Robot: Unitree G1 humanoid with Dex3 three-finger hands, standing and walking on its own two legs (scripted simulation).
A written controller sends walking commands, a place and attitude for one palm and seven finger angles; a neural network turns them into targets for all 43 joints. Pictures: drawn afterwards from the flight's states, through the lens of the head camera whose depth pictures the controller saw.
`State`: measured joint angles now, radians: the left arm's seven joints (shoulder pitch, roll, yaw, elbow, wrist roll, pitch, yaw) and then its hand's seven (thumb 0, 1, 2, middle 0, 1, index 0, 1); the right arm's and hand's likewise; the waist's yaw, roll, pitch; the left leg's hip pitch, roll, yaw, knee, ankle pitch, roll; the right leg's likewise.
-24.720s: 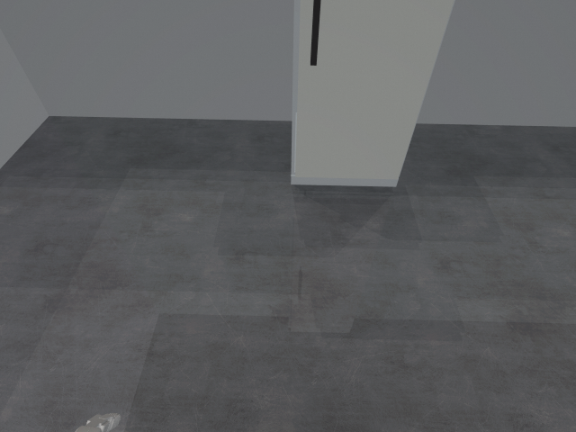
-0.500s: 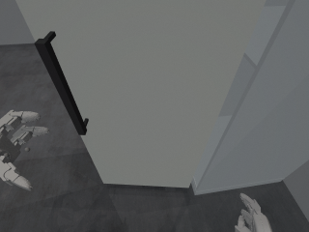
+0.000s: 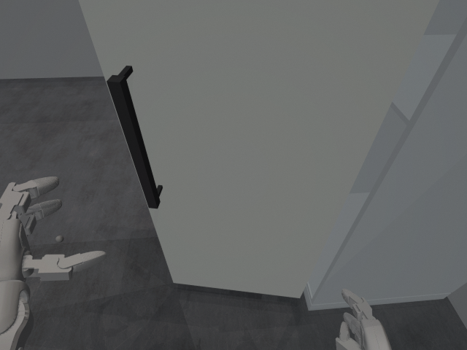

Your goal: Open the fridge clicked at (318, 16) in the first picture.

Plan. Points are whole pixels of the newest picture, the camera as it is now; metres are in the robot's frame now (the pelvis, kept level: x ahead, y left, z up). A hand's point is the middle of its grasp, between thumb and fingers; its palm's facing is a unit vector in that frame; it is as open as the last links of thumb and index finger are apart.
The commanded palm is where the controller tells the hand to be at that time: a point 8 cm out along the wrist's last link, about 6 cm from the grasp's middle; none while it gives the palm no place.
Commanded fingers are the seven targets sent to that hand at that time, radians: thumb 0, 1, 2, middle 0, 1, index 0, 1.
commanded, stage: draw the hand back to the body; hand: left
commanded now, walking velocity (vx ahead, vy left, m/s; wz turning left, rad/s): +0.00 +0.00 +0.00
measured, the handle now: (142, 147) +0.46 +0.25 +0.09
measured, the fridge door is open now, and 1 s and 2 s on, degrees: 78 78 78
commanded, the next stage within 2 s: step back with the hand held close in 0.80 s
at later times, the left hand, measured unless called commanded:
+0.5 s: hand (69, 220) +0.22 +0.25 +0.17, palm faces +0.45 -0.80 -0.39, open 8.1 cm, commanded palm +0.17 +0.28 +0.18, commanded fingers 0.00 0.90 0.90 -0.20 -0.30 -0.20 -0.30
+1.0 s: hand (70, 224) +0.22 +0.25 +0.17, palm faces +0.46 -0.80 -0.39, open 7.4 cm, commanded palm +0.16 +0.28 +0.19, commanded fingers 0.00 0.90 0.90 -0.20 -0.30 -0.20 -0.30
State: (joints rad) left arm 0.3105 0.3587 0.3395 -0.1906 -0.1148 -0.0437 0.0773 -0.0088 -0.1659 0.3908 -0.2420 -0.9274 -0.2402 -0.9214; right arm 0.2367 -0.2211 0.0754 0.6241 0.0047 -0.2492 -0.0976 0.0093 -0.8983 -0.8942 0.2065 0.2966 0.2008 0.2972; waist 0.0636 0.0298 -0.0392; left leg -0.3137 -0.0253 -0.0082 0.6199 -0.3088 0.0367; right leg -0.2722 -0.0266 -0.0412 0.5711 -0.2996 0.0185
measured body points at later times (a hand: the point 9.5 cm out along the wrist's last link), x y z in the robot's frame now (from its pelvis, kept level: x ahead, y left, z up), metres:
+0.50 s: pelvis +0.03 -0.02 +0.01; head +0.00 -0.03 +0.46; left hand +0.19 +0.29 +0.19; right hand +0.21 -0.24 -0.07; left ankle +0.01 +0.09 -0.73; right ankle +0.00 -0.14 -0.73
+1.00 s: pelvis +0.02 -0.02 +0.01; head +0.00 -0.04 +0.46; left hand +0.19 +0.29 +0.19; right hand +0.20 -0.25 -0.07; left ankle +0.01 +0.09 -0.73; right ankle +0.00 -0.14 -0.73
